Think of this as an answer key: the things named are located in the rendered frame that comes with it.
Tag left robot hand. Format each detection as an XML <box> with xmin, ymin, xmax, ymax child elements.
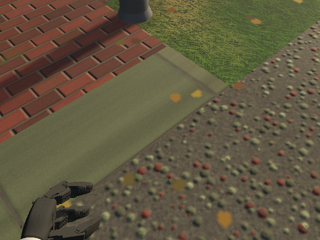
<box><xmin>20</xmin><ymin>180</ymin><xmax>101</xmax><ymax>240</ymax></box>

